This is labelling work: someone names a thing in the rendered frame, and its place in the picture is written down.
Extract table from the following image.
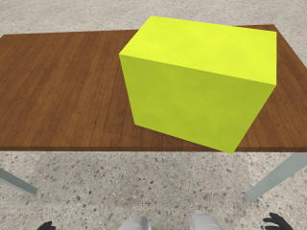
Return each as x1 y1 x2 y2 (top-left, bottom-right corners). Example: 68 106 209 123
0 24 307 200

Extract carton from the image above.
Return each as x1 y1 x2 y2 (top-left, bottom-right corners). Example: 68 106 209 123
119 15 277 154

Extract left robot thigh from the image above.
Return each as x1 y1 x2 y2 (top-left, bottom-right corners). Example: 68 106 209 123
118 216 153 230

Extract robot left hand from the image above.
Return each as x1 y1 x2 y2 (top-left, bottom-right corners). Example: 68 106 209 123
37 220 57 230

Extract robot thigh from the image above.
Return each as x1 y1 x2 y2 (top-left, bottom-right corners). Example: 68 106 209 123
118 216 153 230
189 213 224 230

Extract right robot thigh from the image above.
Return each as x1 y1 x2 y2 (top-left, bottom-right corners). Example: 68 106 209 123
189 213 224 230

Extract robot right hand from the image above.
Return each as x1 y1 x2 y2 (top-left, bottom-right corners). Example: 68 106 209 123
263 212 294 230

